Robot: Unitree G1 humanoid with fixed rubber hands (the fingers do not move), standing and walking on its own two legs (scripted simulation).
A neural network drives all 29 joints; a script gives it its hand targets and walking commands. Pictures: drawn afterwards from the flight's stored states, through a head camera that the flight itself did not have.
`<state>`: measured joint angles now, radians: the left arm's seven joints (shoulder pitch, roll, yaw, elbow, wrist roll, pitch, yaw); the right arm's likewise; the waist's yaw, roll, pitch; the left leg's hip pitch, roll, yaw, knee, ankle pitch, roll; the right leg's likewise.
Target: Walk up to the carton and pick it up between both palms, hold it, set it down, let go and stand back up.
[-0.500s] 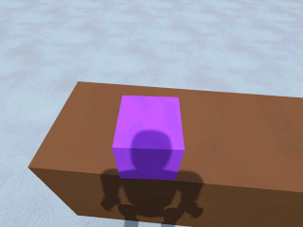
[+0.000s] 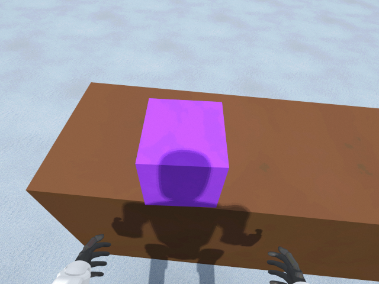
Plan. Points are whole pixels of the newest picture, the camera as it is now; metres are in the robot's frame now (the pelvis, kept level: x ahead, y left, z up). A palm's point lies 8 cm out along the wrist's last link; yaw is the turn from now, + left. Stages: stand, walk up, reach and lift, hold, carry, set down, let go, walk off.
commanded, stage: reach and lift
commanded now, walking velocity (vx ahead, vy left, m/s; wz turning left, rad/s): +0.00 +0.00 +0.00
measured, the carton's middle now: (183, 153) +0.45 +0.04 -0.02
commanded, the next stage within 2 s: none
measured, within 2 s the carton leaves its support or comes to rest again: neither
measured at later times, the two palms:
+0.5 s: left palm (77, 262) +0.19 +0.24 -0.05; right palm (291, 278) +0.17 -0.20 -0.05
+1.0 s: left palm (84, 243) +0.22 +0.23 -0.03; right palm (287, 255) +0.21 -0.19 -0.02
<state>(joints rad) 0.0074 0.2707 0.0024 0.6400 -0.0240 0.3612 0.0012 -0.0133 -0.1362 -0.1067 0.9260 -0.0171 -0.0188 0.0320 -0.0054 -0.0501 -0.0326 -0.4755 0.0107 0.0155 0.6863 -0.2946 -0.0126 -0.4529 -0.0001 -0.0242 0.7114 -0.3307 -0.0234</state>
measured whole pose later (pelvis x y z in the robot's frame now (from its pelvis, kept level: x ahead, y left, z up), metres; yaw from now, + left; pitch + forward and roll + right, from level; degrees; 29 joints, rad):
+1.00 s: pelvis +0.04 +0.01 +0.02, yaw -3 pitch +1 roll +0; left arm 0.23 0.21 -0.03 0.55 -0.12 -0.29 0.03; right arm 0.24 -0.12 0.05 0.65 0.12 -0.44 -0.01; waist 0.06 -0.03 -0.03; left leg -0.21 0.03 0.05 0.45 -0.26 -0.01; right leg -0.18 0.03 0.03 0.42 -0.26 -0.01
